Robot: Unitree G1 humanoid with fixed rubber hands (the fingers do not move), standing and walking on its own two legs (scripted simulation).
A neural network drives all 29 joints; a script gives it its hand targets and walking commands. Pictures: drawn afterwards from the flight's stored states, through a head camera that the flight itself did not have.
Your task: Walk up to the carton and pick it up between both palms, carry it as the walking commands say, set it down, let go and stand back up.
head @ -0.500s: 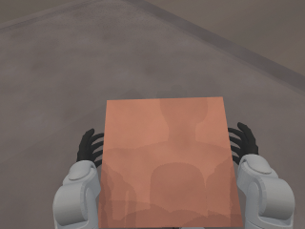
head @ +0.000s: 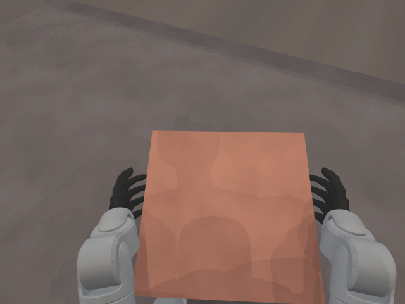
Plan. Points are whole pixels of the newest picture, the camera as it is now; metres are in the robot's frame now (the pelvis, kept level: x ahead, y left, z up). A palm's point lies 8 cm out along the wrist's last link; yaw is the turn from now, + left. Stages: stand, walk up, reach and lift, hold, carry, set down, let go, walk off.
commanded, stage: carry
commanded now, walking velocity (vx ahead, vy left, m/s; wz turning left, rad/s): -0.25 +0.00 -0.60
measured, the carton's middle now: (224, 214) +0.28 -0.01 +0.00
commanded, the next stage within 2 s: none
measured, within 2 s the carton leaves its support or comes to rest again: neither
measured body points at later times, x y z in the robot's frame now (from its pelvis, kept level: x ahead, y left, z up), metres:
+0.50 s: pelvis -0.17 +0.01 +0.01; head -0.16 +0.03 +0.46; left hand +0.11 +0.13 +0.08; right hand +0.03 -0.22 +0.10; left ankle -0.18 +0.12 -0.73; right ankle -0.07 -0.10 -0.69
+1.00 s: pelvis -0.34 +0.03 +0.00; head -0.32 +0.01 +0.45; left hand -0.04 +0.02 +0.08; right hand -0.25 -0.26 +0.07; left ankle -0.27 +0.17 -0.65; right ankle -0.34 -0.09 -0.73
